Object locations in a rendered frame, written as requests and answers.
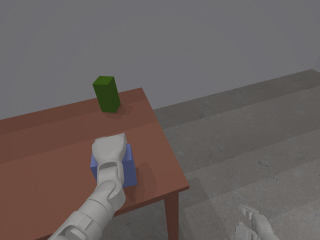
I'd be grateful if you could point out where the sponge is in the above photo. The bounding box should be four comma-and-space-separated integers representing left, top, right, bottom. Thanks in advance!
90, 143, 137, 188

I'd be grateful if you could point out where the robot right hand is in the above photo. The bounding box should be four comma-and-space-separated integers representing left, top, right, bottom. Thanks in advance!
236, 204, 274, 240

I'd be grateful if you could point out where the robot left forearm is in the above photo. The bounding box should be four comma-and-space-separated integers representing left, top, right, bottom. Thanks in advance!
48, 159, 126, 240

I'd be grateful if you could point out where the table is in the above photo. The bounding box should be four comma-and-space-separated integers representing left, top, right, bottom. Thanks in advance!
0, 87, 190, 240

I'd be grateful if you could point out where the robot left hand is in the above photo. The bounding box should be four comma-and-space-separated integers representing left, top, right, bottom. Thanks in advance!
92, 133, 127, 164

